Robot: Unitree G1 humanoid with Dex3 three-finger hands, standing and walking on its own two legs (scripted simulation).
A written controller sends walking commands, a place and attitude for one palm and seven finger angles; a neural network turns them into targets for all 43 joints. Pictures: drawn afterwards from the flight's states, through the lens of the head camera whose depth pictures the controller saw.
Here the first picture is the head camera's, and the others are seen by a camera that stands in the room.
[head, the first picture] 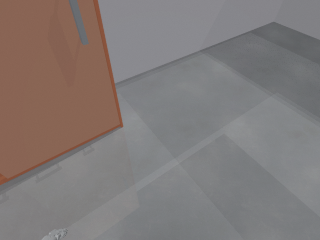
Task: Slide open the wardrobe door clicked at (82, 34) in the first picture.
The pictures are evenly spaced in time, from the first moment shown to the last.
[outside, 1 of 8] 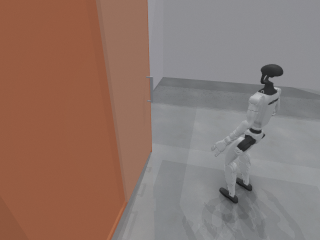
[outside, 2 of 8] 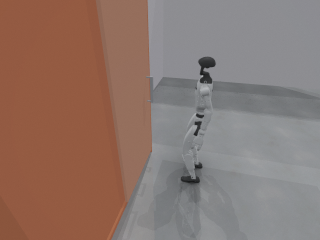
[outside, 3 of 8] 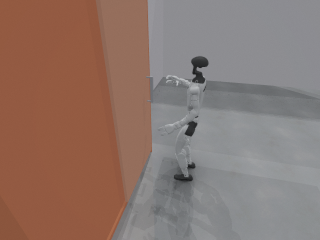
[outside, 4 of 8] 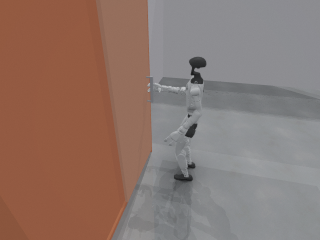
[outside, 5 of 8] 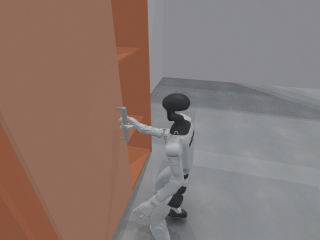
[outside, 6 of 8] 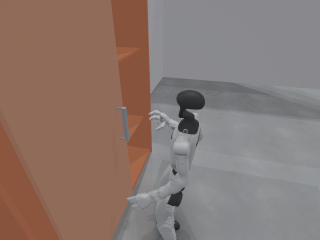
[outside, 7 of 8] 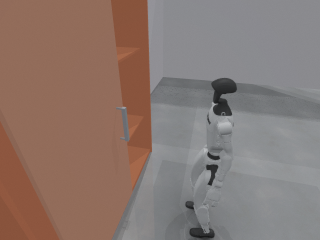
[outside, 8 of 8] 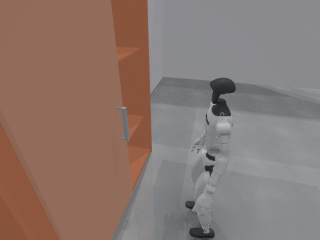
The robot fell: no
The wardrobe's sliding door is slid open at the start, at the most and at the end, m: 0.00 0.68 0.68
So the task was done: yes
